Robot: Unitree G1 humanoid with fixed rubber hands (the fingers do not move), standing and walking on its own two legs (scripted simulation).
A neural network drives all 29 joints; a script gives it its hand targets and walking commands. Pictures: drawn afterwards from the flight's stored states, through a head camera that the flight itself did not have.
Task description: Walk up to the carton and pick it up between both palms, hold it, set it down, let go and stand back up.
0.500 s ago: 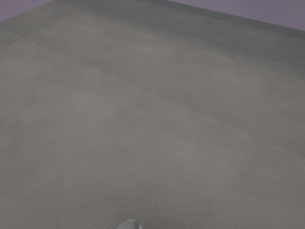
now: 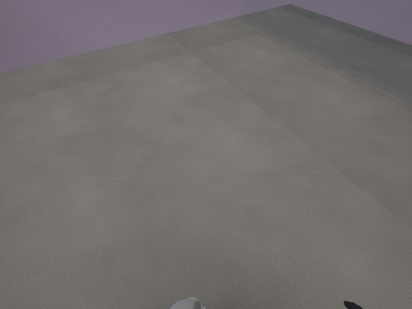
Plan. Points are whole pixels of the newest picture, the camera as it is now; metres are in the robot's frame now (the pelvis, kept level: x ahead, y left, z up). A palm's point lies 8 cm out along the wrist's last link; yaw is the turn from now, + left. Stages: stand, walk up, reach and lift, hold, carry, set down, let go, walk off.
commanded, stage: walk up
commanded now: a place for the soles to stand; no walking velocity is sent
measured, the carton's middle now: out of the picture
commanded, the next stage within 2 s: none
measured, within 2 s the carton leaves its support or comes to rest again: neither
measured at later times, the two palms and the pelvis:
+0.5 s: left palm out of the picture +0.02 +0.45 -0.12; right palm (248, 279) +0.22 -0.06 -0.08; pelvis +0.04 +0.16 -0.01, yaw +29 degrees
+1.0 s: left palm out of the picture -0.07 +0.51 -0.09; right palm (99, 194) +0.46 +0.32 -0.08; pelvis +0.15 +0.34 +0.01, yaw +55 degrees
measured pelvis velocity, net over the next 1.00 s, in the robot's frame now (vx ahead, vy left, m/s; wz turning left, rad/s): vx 0.15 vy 0.34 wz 0.97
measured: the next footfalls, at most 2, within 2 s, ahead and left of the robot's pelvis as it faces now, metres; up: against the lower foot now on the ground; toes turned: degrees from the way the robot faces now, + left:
left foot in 0.30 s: +0.06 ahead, +0.29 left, +0.00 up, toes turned +25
right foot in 0.66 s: +0.26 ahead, +0.20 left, +0.00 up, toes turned +34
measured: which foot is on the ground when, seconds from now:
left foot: up 0.00-0.28, down 0.30-0.68, up 0.70-1.00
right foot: down 0.00-0.30, up 0.32-0.64, down 0.66-1.00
